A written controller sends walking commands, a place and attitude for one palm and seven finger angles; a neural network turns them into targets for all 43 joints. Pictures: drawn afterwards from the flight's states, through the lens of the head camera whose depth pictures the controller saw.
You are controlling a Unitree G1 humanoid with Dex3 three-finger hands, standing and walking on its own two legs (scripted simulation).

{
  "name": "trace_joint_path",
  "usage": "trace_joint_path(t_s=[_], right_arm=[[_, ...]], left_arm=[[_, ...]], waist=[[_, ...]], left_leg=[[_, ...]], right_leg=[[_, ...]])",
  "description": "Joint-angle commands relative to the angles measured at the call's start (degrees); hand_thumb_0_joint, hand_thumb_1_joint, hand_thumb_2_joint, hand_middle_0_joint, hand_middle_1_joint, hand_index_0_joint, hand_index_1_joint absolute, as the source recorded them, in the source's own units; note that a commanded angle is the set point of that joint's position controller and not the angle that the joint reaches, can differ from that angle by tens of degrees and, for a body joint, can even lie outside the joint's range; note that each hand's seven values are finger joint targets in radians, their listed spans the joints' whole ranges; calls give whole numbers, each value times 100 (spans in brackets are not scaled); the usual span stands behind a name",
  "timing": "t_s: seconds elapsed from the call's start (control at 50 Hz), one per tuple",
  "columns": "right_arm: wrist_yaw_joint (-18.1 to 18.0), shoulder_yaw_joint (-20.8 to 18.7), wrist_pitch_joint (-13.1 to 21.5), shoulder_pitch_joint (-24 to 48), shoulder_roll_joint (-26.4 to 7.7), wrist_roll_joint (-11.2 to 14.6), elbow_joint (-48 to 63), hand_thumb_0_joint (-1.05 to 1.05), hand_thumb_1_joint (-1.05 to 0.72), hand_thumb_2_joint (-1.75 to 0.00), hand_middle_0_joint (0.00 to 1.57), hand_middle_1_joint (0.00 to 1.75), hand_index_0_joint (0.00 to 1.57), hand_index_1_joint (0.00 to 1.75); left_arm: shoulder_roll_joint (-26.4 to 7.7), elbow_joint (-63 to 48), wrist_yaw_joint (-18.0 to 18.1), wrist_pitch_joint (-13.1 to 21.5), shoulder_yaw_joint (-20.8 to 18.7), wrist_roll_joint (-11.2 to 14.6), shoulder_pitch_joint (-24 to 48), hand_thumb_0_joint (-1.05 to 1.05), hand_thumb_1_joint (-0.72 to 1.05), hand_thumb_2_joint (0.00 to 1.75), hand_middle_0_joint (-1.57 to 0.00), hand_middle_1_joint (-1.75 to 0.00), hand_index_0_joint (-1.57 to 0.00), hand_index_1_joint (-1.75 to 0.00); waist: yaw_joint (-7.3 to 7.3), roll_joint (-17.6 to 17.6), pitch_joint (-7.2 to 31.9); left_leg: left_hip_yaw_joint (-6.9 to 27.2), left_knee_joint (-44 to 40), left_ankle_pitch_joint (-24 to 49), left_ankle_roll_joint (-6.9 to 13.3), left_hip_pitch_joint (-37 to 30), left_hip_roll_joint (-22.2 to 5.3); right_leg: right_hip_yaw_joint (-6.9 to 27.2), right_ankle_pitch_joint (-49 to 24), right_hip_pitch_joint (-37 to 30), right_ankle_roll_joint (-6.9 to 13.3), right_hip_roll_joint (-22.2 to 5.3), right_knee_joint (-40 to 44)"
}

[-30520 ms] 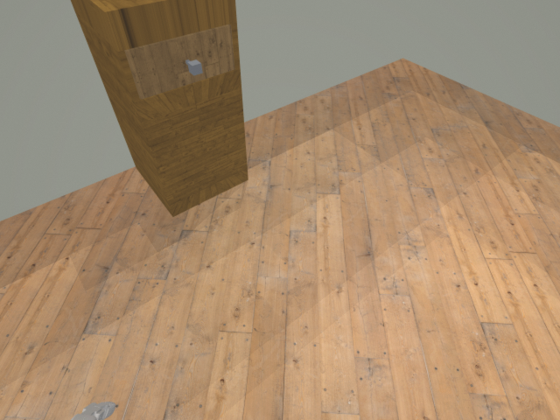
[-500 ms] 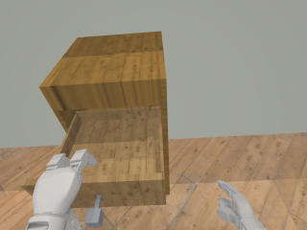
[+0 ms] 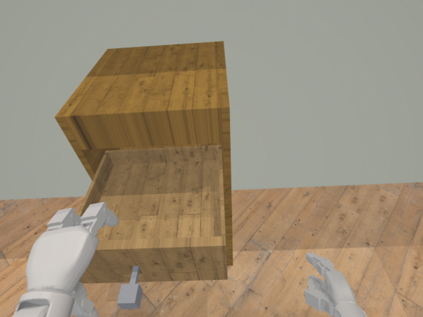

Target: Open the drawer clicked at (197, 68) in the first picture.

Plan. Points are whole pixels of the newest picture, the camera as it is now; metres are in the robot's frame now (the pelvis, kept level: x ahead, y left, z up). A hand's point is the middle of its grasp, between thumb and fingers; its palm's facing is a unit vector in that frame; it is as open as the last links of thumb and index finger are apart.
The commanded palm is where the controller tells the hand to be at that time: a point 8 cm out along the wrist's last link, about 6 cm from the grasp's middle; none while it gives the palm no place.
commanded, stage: draw the hand back to the body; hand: left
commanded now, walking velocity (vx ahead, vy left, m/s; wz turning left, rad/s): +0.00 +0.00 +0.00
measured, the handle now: (132, 286) +0.19 +0.21 -0.06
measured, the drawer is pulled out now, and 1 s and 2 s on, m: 0.30 0.30 0.30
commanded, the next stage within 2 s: step back with the hand held close in 1.22 s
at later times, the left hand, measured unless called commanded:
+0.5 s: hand (86, 232) +0.18 +0.22 +0.15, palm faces +0.36 -0.86 -0.35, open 13.0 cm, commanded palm +0.13 +0.26 +0.17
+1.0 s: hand (62, 226) +0.18 +0.25 +0.17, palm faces +0.45 -0.80 -0.39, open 8.8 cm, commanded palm +0.13 +0.28 +0.19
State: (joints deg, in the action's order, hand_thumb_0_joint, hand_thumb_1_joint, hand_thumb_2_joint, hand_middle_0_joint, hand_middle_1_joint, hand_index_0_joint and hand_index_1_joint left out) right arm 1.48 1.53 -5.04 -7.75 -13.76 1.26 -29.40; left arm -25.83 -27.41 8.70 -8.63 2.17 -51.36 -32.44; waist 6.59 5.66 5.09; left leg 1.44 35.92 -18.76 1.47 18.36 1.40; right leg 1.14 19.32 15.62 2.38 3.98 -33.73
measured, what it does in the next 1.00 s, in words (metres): stands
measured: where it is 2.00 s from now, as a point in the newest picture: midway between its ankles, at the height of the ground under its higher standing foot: outside the picture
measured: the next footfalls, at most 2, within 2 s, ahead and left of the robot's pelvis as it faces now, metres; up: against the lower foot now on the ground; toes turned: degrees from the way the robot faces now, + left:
none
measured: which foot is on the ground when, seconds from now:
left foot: down 0.00-1.00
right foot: down 0.00-1.00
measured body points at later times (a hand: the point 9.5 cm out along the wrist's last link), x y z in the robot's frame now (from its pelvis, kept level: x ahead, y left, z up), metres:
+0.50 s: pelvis +0.01 +0.00 +0.01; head -0.01 -0.01 +0.46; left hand +0.16 +0.26 +0.17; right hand +0.22 -0.19 -0.06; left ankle +0.00 +0.10 -0.73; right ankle -0.02 -0.10 -0.73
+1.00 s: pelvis +0.01 -0.01 +0.01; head +0.00 -0.03 +0.46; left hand +0.15 +0.29 +0.19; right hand +0.23 -0.21 -0.06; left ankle +0.00 +0.10 -0.73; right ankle -0.02 -0.10 -0.73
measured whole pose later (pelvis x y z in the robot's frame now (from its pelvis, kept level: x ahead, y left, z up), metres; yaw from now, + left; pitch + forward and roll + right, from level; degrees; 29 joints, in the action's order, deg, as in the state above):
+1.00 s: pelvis +0.01 -0.01 +0.01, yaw +3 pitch -2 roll +0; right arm -4.2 1.2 5.7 -9.2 -12.2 1.1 -35.3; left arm -19.1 -27.6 7.0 4.5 -16.6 4.4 -31.2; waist 3.4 3.5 1.1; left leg 4.2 27.7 -15.6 1.0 10.0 2.4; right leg -1.4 16.9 6.1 2.6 2.9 -24.9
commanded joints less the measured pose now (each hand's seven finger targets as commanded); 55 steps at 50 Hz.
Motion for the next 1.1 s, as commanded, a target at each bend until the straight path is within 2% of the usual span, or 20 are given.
trace_joint_path(t_s=[0.0,0.06,0.2,0.22,0.24,0.26,0.28,0.3,0.34,0.36,0.38,0.44,0.54,0.58,0.64,0.76,0.8,0.88,0.94,1.08], right_arm=[[-35,-178,355,1138,-439,41,1122,0,-90,-90,20,30,20,30],[-22,-167,379,1193,-462,45,1158,0,-90,-90,20,30,20,30],[-42,-198,364,1070,-495,39,1107,0,-90,-90,20,30,20,30],[-212,-129,786,567,-103,108,1298,0,-90,-90,20,30,20,30],[-353,-139,1059,636,-245,102,1157,0,-90,-90,20,30,20,30],[-416,-79,1186,681,-226,79,1087,0,-90,-90,20,30,20,30],[-526,-84,1189,500,-292,26,1023,0,-90,-90,20,30,20,30],[-594,-65,1310,525,-278,23,1072,0,-90,-90,20,30,20,30],[-662,-50,1523,436,-262,-30,960,0,-90,-90,20,30,20,30],[-678,-35,1597,477,-275,-58,820,0,-90,-90,20,30,20,30],[-660,-5,1634,397,-233,-72,745,0,-90,-90,20,30,20,30],[-565,-20,1704,411,-250,-44,612,0,-90,-90,20,30,20,30],[-483,-139,1607,517,-291,-42,524,0,-90,-90,20,30,20,30],[-480,-163,1544,544,-295,-61,452,0,-90,-90,20,30,20,30],[-498,-204,1489,599,-299,-31,518,0,-90,-90,20,30,20,30],[-581,-205,1473,633,-320,-10,441,0,-90,-90,20,30,20,30],[-596,-205,1450,588,-310,-2,420,0,-90,-90,20,30,20,30],[-611,-208,1409,578,-338,-27,318,0,-90,-90,20,30,20,30],[-593,-222,1377,646,-330,11,404,0,-90,-90,20,30,20,30],[-577,-211,1392,665,-363,-31,381,0,-90,-90,20,30,20,30]], left_arm=[[-1033,-1326,164,130,-942,-14,256,0,-50,30,-30,-120,-30,-120],[-1016,-1447,149,184,-1043,79,42,0,-50,30,-30,-120,-30,-120],[-1126,-1380,175,286,-1217,143,91,0,-50,30,-30,-120,-30,-120],[1073,-1188,-50,796,-787,4572,311,0,-47,32,-30,-118,-30,-118],[257,-1051,-54,1057,-1257,4749,110,0,-43,33,-29,-115,-29,-115],[185,-956,-37,1160,-1400,4754,54,0,-40,34,-29,-113,-29,-113],[-61,-1272,-8,1319,-1706,5028,170,0,-36,36,-29,-111,-29,-111],[-181,-1880,6,1468,-1736,5149,525,0,-32,37,-29,-109,-29,-109],[-227,-2102,60,1627,-1816,5231,493,0,-26,40,-28,-104,-28,-104],[-334,-2042,96,1604,-1971,5257,405,0,-22,42,-28,-102,-28,-102],[-109,-1950,76,1631,-1825,5277,266,0,-18,43,-28,-100,-28,-100],[-36,-1823,2,1653,-1841,5366,255,0,-8,48,-27,-93,-27,-93],[59,-1414,-146,1678,-1979,5463,52,0,9,55,-26,-82,-26,-82],[128,-1195,-180,1684,-2011,5461,-83,0,17,58,-25,-77,-25,-77],[-92,-1534,-188,1725,-2235,5508,14,0,27,63,-25,-70,-25,-70],[-305,-1666,-117,1710,-2440,5521,367,0,48,72,-23,-57,-23,-57],[-242,-1456,-99,1701,-2435,5548,321,0,55,75,-22,-52,-22,-52],[-260,-1145,-78,1687,-2536,5528,411,0,69,81,-22,-43,-22,-43],[-140,-1075,-121,1654,-2418,5590,429,0,80,86,-21,-37,-21,-37],[-254,-1257,-129,1717,-2458,5551,510,0,90,90,-20,-30,-20,-30]], waist=[[24,-294,355],[49,-107,384],[-11,-356,168],[-684,-979,-376],[-483,-1150,-337],[-434,-864,-496],[-392,-862,-233],[-386,-509,36],[-355,-248,268],[-311,128,158],[-336,298,42],[-353,390,-239],[-339,-464,-147],[-342,-447,-112],[-324,-520,278],[-373,-118,162],[-383,-318,104],[-372,-80,-122],[-375,-500,-161],[-349,-180,-57]], left_leg=[[-46,-413,1313,80,-646,-124],[-17,-403,1444,62,-688,-113],[3,-439,1262,55,-613,-135],[98,-548,675,200,-1136,-198],[148,-637,461,171,-1086,-313],[169,-713,354,139,-1063,-268],[168,-792,542,109,-1069,-217],[169,-834,769,75,-1183,-214],[156,-841,1134,36,-1226,-189],[160,-854,1237,6,-1142,-175],[157,-870,1396,-15,-1101,-164],[216,-904,1701,-85,-990,-226],[208,-946,1960,-63,-1002,-273],[169,-961,1999,-53,-1015,-232],[131,-943,2179,-46,-1149,-247],[84,-987,1955,-50,-1259,-188],[119,-1031,1842,-41,-1232,-203],[108,-1065,1800,-39,-1209,-149],[141,-1116,1728,-23,-1197,-199],[147,-1156,1689,-32,-1268,-156]], right_leg=[[112,-1101,199,2,-323,783],[129,-1277,135,23,-298,784],[19,-962,329,-20,-303,833],[-374,-816,192,-81,-232,843],[-285,-501,173,-95,-290,809],[-263,-316,225,-72,-273,875],[-329,-446,31,-90,-355,968],[-269,-594,-136,-102,-442,942],[-269,-921,-326,-85,-487,894],[-245,-1014,-357,-55,-493,927],[-306,-1180,-358,-35,-489,920],[-355,-1423,-402,-16,-504,936],[-402,-1784,-570,-68,-486,992],[-416,-1869,-587,-74,-466,1048],[-356,-2130,-795,-95,-523,1029],[-305,-1919,-673,-96,-506,1251],[-343,-1793,-665,-113,-518,1243],[-361,-1755,-591,-97,-493,1318],[-344,-1693,-617,-131,-509,1302],[-313,-1615,-649,-92,-484,1391]])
